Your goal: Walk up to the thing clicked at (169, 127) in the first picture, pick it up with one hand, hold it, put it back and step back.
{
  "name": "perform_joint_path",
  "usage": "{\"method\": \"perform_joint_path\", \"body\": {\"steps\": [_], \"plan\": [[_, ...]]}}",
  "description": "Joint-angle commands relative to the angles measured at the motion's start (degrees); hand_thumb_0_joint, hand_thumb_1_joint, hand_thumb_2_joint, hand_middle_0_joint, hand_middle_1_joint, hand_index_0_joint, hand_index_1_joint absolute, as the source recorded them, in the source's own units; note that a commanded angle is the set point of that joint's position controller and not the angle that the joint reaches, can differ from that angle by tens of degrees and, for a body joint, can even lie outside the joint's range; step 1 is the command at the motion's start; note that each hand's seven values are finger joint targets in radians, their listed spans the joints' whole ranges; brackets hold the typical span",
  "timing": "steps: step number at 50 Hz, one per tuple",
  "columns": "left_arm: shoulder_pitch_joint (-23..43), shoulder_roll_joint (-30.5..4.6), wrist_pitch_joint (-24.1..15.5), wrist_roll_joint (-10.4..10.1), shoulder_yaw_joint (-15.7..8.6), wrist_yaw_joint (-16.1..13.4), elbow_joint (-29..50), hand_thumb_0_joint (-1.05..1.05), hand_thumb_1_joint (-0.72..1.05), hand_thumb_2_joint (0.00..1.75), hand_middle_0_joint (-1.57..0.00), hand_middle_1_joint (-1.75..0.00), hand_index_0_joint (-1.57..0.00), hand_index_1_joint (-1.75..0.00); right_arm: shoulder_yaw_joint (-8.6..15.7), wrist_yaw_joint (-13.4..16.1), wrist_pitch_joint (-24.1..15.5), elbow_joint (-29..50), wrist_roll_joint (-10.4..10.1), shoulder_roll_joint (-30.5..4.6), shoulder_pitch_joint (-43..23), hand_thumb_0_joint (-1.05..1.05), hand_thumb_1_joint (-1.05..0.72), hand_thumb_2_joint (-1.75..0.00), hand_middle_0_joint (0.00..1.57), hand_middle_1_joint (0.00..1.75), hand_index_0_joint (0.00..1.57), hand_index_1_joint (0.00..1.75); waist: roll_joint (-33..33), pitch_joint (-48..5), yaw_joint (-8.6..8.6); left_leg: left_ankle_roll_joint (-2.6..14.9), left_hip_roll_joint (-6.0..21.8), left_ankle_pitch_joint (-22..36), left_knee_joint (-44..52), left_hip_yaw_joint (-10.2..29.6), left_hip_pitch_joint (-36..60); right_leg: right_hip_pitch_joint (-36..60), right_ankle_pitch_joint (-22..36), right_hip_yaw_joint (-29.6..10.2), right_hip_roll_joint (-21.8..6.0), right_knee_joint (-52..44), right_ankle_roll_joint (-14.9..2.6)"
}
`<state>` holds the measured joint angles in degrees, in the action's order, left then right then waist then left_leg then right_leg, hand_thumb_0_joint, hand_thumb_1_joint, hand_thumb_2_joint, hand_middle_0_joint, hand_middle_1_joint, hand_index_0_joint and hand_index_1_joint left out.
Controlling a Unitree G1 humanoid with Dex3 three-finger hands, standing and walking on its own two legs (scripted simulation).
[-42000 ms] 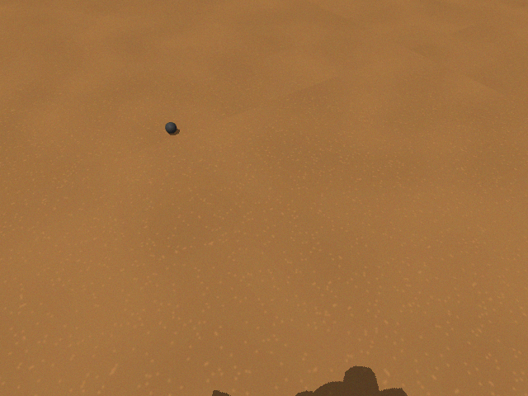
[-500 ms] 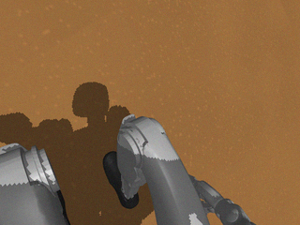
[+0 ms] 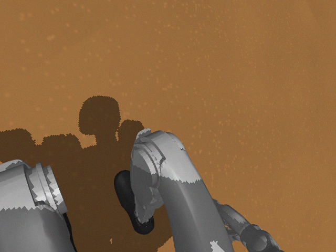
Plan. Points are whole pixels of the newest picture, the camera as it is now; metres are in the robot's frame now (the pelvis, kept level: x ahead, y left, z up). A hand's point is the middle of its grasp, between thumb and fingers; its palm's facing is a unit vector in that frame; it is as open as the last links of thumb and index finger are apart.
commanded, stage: open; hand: left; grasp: from above
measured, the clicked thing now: out of the picture +0.44 +0.40 -0.27
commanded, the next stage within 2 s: withdraw in 0.08 s
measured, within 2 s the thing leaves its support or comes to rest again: neither
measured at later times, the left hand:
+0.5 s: hand out of the picture +0.43 +0.42 -0.17, palm faces -0.29 -0.12 -0.95, open 14.0 cm
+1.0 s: hand out of the picture +0.39 +0.38 -0.10, palm faces -0.48 -0.15 -0.87, open 14.0 cm
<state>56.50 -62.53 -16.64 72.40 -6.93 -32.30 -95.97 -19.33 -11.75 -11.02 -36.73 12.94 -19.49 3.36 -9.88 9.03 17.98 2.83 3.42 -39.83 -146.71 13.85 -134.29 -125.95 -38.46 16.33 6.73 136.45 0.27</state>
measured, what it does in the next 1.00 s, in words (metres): rises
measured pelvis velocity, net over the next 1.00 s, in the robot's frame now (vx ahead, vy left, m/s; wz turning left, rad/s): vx -0.01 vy -0.01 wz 0.12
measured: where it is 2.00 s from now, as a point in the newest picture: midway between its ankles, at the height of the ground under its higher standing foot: (104, 230)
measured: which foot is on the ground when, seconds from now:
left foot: down 0.00-1.00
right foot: down 0.00-1.00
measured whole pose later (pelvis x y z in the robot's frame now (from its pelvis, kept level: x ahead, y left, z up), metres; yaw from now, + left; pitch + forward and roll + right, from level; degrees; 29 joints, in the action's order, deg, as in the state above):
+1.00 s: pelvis -0.01 -0.01 +0.05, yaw +7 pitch +31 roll -9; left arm 52.5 -49.1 -17.3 67.0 -1.5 -11.8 -76.0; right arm -9.6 -5.9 0.0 -37.2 5.6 -18.9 7.3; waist -2.1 -1.3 12.5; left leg 2.0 2.0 -35.7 -133.2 7.2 -129.5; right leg -123.3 -37.3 10.4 4.4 128.4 -1.3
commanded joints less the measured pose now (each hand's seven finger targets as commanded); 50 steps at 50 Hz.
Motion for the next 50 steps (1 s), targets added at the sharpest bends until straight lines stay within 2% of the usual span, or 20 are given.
{"method": "perform_joint_path", "body": {"steps": [1, 2, 4, 5, 7, 8, 9, 10, 13, 15, 16, 20, 21, 24, 28, 33, 35, 42, 44, 50], "plan": [[12.48, -14.38, 0.32, -0.83, -0.42, -1.23, 4.84, 0.0, -0.48, 0.95, -0.06, -1.04, -0.08, -1.02, 6.2, 0.65, -0.55, 0.04, -0.31, -18.98, 8.68, 0.0, -0.88, -0.9, 0.2, 0.3, 0.2, 0.3, 31.89, -32.7, 2.12, -2.5, 1.49, 10.22, 16.56, -1.04, 28.49, 13.9, 12.66, 1.03, 1.72, -10.67, -1.87], [13.94, -15.36, 0.03, -0.99, -0.66, -1.31, 6.59, 0.0, -0.48, 0.95, -0.06, -1.04, -0.08, -1.02, 6.04, 0.74, -0.55, 0.04, -0.3, -18.69, 8.2, 0.0, -0.88, -0.9, 0.2, 0.3, 0.2, 0.3, 32.35, -34.1, 1.48, -2.38, 1.58, 9.75, 16.27, -1.36, 28.39, 14.92, 12.55, 0.67, 1.84, -11.31, -1.88], [15.71, -13.82, -0.23, -1.44, 0.68, -0.92, 8.32, 0.0, -0.47, 0.93, -0.06, -1.05, -0.08, -1.02, 5.68, 0.61, -0.71, -0.25, -0.07, -18.34, 9.59, 0.0, -0.88, -0.9, 0.2, 0.3, 0.2, 0.3, 32.75, -33.5, 2.14, -2.2, 1.23, 9.74, 16.1, -1.9, 27.93, 15.53, 12.93, 0.66, 1.63, -11.81, -1.75], [13.11, -15.42, -0.19, -1.87, -1.29, -1.11, 6.42, 0.0, -0.47, 0.94, -0.06, -1.04, -0.08, -1.02, 5.9, 0.74, -0.76, 0.28, -0.14, -18.88, 8.52, 0.0, -0.88, -0.9, 0.2, 0.3, 0.2, 0.3, 31.57, -34.82, 1.42, -2.29, 1.43, 9.72, 16.36, -1.4, 28.71, 16.08, 12.74, 0.87, 1.59, -11.81, -1.67], [14.79, -14.85, -0.72, -1.62, 0.05, -0.57, 7.49, 0.0, -0.47, 0.94, -0.06, -1.05, -0.08, -1.03, 5.76, 0.66, -0.86, 0.63, -0.32, -18.97, 8.89, 0.0, -0.88, -0.9, 0.2, 0.3, 0.2, 0.3, 31.21, -34.03, 2.32, -2.08, 1.36, 9.41, 15.83, -1.61, 27.5, 15.69, 12.59, 0.77, 1.72, -11.75, -1.64], [12.06, -15.71, -0.56, -1.48, -1.3, -0.81, 5.67, 0.0, -0.48, 0.95, -0.06, -1.05, -0.08, -1.03, 5.73, 0.86, -0.54, -0.1, -0.13, -18.92, 8.84, 0.0, -0.88, -0.9, 0.2, 0.3, 0.2, 0.3, 30.82, -35.98, 1.33, -2.07, 1.52, 10.25, 15.71, -1.64, 28.62, 17.5, 13.29, 0.75, 1.93, -12.02, -1.6], [13.95, -14.78, -0.9, -1.69, 0.11, -0.69, 7.08, 0.0, -0.47, 0.95, -0.07, -1.05, -0.08, -1.03, 5.7, 0.88, -0.57, 0.03, -0.13, -18.63, 8.95, 0.0, -0.88, -0.9, 0.2, 0.3, 0.2, 0.3, 31.21, -35.08, 1.77, -1.98, 1.34, 10.44, 15.28, -1.96, 27.46, 16.72, 13.5, 0.71, 1.84, -11.87, -1.59], [13.42, -16.78, -1.17, -1.88, -1.88, -1.0, 7.83, 0.0, -0.47, 0.95, -0.06, -1.02, -0.08, -0.99, 5.72, 0.94, -0.53, -0.07, -0.14, -19.02, 8.99, 0.0, -0.89, -0.89, 0.2, 0.3, 0.2, 0.3, 31.88, -37.27, 1.06, -2.27, 1.45, 11.34, 15.83, -1.35, 29.71, 17.45, 13.95, 0.88, 1.61, -11.59, -1.65], [14.1, -18.62, -0.94, -0.84, -2.45, -0.89, 11.46, 0.0, -0.5, 0.97, -0.06, -1.0, -0.07, -0.99, 5.87, 0.85, -0.58, 0.65, -0.23, -18.72, 8.93, 0.0, -0.89, -0.9, 0.2, 0.3, 0.2, 0.3, 34.31, -38.98, 0.26, -2.42, 1.46, 13.32, 15.7, -2.0, 31.41, 17.93, 15.27, 0.36, 1.58, -11.14, -1.87], [11.4, -18.94, -0.86, -1.08, -3.5, -0.34, 15.14, 0.0, -0.5, 0.97, -0.06, -1.0, -0.07, -0.99, 6.49, 0.82, -0.39, -0.09, -0.34, -18.08, 8.62, 0.0, -0.89, -0.9, 0.2, 0.3, 0.2, 0.3, 38.11, -41.77, -1.65, -2.83, 1.5, 16.59, 15.96, -2.51, 34.47, 18.49, 17.1, 0.13, 1.67, -10.78, -1.99], [11.36, -20.57, -0.87, -1.61, -5.63, -0.31, 18.17, 0.0, -0.51, 0.97, -0.06, -1.0, -0.07, -0.99, 6.8, 0.78, -0.12, 0.41, -0.29, -18.32, 8.59, 0.0, -0.9, -0.9, 0.2, 0.3, 0.2, 0.3, 39.02, -44.37, -2.43, -2.89, 1.45, 17.78, 16.27, -2.47, 35.13, 19.65, 17.89, 0.27, 1.63, -10.82, -1.9], [8.93, -18.05, 1.06, -2.68, -6.34, 2.36, 26.23, 0.0, -0.51, 0.98, -0.06, -0.98, -0.07, -0.98, 9.89, 0.26, 0.96, -0.3, -1.34, -16.78, 8.71, 0.0, -0.9, -0.9, 0.2, 0.3, 0.2, 0.3, 44.19, -47.91, -5.94, -3.41, 1.09, 18.28, 18.45, -3.31, 37.25, 15.91, 16.78, -0.71, 1.21, -10.57, -2.58], [8.8, -16.84, 1.73, -3.11, -6.53, 3.32, 27.23, 0.0, -0.51, 0.98, -0.06, -0.98, -0.07, -0.97, 10.74, 0.05, 1.21, -0.28, -1.49, -16.67, 9.3, 0.0, -0.9, -0.9, 0.2, 0.3, 0.2, 0.3, 44.41, -48.22, -5.41, -3.39, 0.95, 17.28, 18.93, -3.25, 36.94, 15.06, 15.99, -0.65, 1.05, -10.56, -2.56], [6.98, -12.5, 4.25, -4.43, -4.94, 6.8, 31.91, 0.0, -0.51, 0.98, -0.06, -0.97, -0.06, -0.97, 13.33, -0.39, 2.36, -0.66, -3.03, -15.53, 10.57, 0.0, -0.89, -0.9, 0.2, 0.3, 0.2, 0.3, 42.57, -49.39, -7.22, -3.01, 0.57, 16.04, 20.58, -3.96, 36.79, 13.37, 14.29, -1.87, 0.88, -12.41, -2.65], [4.37, -1.46, 7.81, -8.3, 1.51, 13.18, 34.77, 0.0, -0.51, 0.98, -0.06, -0.97, -0.06, -0.97, 16.23, -0.28, 4.66, -0.75, -5.69, -14.18, 12.95, 0.0, -0.89, -0.9, 0.2, 0.3, 0.2, 0.3, 33.28, -46.27, -6.3, -1.93, 0.01, 9.17, 25.44, -4.21, 33.04, 14.06, 10.48, -3.28, 0.68, -17.19, -2.59], [6.86, 3.94, 9.41, -13.02, 6.82, 22.05, 39.71, 0.0, -0.51, 0.99, -0.07, -0.98, -0.07, -0.98, 18.3, 1.95, 7.46, -0.4, -8.28, -13.26, 15.25, 0.0, -0.89, -0.9, 0.2, 0.3, 0.2, 0.3, 24.25, -43.25, -4.51, -0.85, -0.68, 5.5, 28.8, -4.76, 31.34, 17.26, 8.4, -5.68, 0.16, -21.96, -2.54], [7.18, 3.47, 8.93, -13.6, 6.61, 24.26, 39.59, 0.0, -0.51, 1.0, -0.07, -0.97, -0.06, -0.98, 18.04, 3.37, 8.34, -0.03, -8.94, -12.44, 15.33, 0.0, -0.89, -0.9, 0.2, 0.3, 0.2, 0.3, 22.14, -41.98, -5.03, -0.61, -1.06, 4.9, 29.33, -5.13, 30.26, 17.91, 7.58, -6.38, 0.04, -22.95, -2.71], [8.54, 1.47, 3.44, -10.62, 4.52, 24.54, 33.33, 0.0, -0.51, 1.0, -0.08, -0.98, -0.07, -0.99, 15.81, 6.2, 10.05, 0.64, -8.95, -10.41, 13.98, 0.0, -0.89, -0.9, 0.2, 0.3, 0.2, 0.3, 19.74, -40.35, -6.17, -0.44, -2.16, 6.5, 28.64, -7.07, 28.61, 17.67, 7.85, -7.54, -0.61, -22.86, -2.87], [10.41, 0.81, 1.18, -9.42, 4.21, 22.47, 30.19, 0.0, -0.51, 1.0, -0.08, -0.99, -0.07, -0.99, 14.35, 6.45, 10.2, 1.01, -8.05, -9.68, 13.1, 0.0, -0.89, -0.9, 0.2, 0.3, 0.2, 0.3, 20.05, -40.31, -5.63, -0.32, -2.42, 6.72, 26.9, -8.04, 27.1, 18.59, 7.81, -7.93, -0.34, -22.56, -2.67], [17.4, -6.53, -2.38, -2.76, -0.46, 13.97, 24.3, 0.0, -0.5, 0.99, -0.07, -1.0, -0.08, -0.99, 12.32, 6.45, 10.87, -0.06, -5.91, -11.34, 13.16, 0.0, -0.88, -0.89, 0.2, 0.3, 0.2, 0.3, 25.97, -45.65, -4.81, -0.76, -2.53, 9.54, 23.21, -8.51, 29.36, 17.52, 8.43, -8.2, -0.11, -19.52, -2.87]]}}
